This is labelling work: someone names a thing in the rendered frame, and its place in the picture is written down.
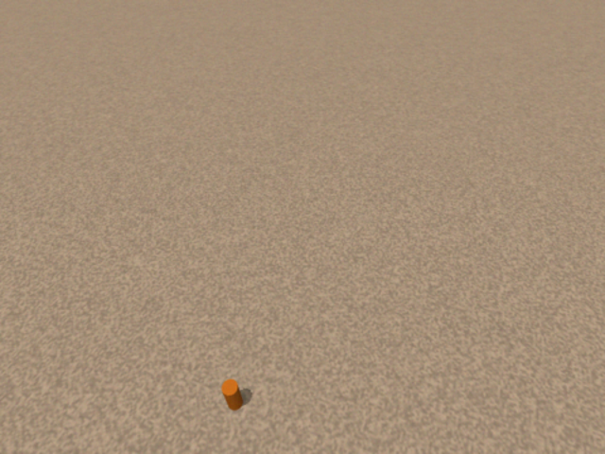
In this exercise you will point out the can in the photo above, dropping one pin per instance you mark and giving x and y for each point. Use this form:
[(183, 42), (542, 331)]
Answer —
[(232, 394)]

